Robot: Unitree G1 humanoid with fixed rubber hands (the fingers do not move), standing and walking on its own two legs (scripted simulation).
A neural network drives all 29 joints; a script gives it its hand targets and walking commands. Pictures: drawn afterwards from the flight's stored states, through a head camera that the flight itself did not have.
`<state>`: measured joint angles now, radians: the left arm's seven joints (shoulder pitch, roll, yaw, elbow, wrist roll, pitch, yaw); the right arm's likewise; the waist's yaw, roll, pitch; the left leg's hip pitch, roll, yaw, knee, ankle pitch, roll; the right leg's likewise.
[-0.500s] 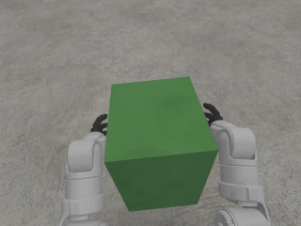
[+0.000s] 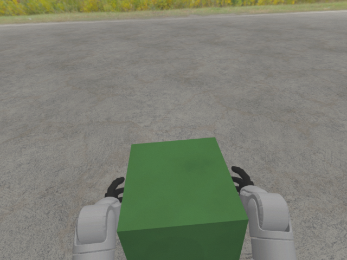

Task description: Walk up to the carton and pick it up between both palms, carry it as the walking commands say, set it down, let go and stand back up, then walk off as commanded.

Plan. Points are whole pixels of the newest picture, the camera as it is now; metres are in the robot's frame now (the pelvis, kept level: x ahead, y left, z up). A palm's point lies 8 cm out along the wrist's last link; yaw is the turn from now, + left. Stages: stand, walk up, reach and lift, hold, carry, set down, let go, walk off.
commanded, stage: carry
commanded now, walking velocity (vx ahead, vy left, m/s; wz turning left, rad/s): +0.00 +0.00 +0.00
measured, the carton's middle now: (180, 219) +0.25 +0.01 +0.02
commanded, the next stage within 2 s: hold in 0.58 s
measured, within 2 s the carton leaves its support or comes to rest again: neither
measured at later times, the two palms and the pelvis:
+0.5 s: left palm (116, 208) +0.25 +0.14 +0.08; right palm (249, 199) +0.26 -0.15 +0.09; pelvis -0.01 +0.00 +0.00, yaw +0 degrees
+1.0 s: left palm (116, 187) +0.32 +0.17 +0.05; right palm (229, 179) +0.34 -0.13 +0.05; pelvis +0.04 +0.00 +0.00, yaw +6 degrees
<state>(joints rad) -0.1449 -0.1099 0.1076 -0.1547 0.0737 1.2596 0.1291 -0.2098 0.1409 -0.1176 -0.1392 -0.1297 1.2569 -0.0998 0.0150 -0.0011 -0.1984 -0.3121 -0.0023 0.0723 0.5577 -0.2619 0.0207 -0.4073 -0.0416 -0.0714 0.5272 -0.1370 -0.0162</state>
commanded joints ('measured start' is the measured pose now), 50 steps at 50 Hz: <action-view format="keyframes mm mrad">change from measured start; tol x16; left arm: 1 -751 -959 -670 -188 -417 -35 -300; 28 -722 -936 -683 -263 -414 -49 -298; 29 -698 -941 -670 -251 -405 -43 -296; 30 -587 -688 -319 100 -54 -263 -270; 31 -636 -647 -142 451 21 -335 -256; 35 -877 -928 -570 141 -177 -589 -305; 39 -1246 -1057 -566 257 -214 -637 -330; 50 -645 -967 -403 425 -96 -555 -342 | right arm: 1 -599 977 663 -113 432 -38 271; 29 -557 965 700 -190 437 -47 256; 31 -543 612 184 512 37 -297 246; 32 -516 593 190 466 33 -400 239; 36 -733 986 505 250 175 -569 286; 41 -1023 908 492 251 192 -600 305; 50 -513 998 504 338 149 -474 296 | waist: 1 -18 -9 -126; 26 -21 -1 -238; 29 -20 -32 -194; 30 37 -9 234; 31 38 11 243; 36 -8 73 -370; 50 -16 -85 -89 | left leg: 1 -41 106 -119 -174 -176 20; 26 48 94 -93 -93 -16 18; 32 -137 -42 -158 -208 -320 62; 35 199 -60 -183 -109 89 32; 41 -56 34 -276 -218 -386 44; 47 52 -39 -214 -152 200 37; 50 141 -52 -204 -177 251 35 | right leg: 1 75 -79 121 -139 -228 -10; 12 151 -104 122 -103 4 -17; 26 125 -115 136 -133 -85 -28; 32 309 94 166 -55 -428 -37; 35 378 105 152 -18 -49 -37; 41 475 145 123 49 -248 21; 50 534 106 205 -104 280 42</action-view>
